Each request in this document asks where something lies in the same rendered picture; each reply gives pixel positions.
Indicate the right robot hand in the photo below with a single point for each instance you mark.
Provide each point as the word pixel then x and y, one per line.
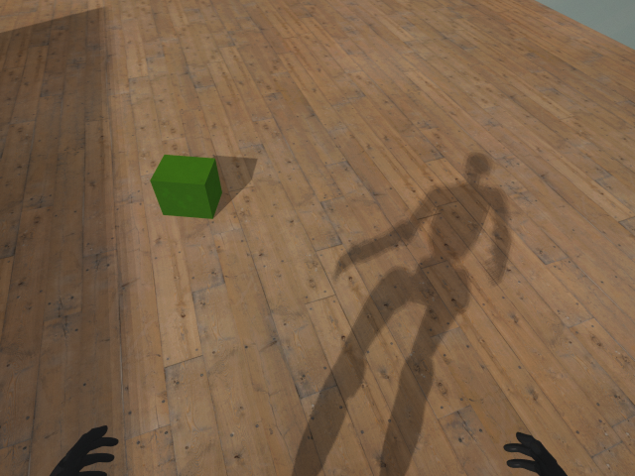
pixel 544 465

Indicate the carton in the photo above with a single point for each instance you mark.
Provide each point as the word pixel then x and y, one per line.
pixel 187 186

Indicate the left robot hand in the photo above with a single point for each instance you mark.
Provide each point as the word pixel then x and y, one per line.
pixel 77 457

